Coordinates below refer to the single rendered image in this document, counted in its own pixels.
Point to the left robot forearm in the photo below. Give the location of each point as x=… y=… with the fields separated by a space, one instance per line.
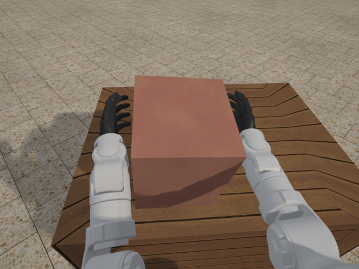
x=111 y=223

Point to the robot right hand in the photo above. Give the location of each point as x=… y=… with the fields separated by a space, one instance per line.
x=243 y=111

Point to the carton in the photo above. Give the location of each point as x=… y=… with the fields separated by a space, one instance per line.
x=186 y=145

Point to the right robot forearm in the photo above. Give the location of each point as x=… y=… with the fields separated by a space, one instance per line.
x=276 y=196

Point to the robot left upper arm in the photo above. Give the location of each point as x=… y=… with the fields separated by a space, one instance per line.
x=119 y=260

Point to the robot left hand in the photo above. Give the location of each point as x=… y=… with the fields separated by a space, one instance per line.
x=109 y=119

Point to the robot right upper arm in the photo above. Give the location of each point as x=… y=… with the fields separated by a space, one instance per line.
x=303 y=243

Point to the pedestal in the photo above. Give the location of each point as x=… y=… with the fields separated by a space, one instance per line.
x=230 y=233

